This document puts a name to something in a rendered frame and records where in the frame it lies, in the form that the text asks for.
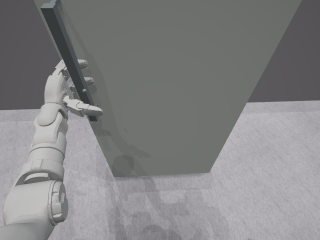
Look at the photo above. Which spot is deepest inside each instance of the left robot upper arm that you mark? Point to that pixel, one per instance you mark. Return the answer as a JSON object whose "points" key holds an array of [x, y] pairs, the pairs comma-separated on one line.
{"points": [[33, 210]]}

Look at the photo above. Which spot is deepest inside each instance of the handle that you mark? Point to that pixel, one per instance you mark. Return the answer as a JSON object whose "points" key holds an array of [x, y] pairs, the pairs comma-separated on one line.
{"points": [[57, 28]]}

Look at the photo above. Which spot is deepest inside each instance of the left robot hand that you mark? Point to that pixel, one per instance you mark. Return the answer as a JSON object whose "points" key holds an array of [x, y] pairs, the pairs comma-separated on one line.
{"points": [[57, 91]]}

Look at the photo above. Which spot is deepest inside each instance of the fridge door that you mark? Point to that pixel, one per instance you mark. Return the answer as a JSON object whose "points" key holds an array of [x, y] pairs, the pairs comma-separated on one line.
{"points": [[172, 77]]}

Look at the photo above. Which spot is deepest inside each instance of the robot left forearm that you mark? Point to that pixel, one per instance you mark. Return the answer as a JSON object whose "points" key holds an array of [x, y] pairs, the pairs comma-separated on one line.
{"points": [[47, 151]]}

